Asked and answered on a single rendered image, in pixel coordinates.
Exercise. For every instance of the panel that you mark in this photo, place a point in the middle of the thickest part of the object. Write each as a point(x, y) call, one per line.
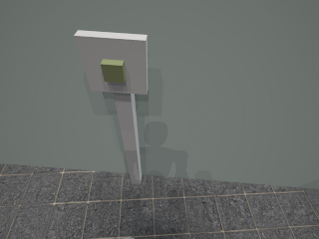
point(96, 46)

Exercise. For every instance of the button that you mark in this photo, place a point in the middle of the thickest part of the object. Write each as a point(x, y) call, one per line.
point(114, 71)

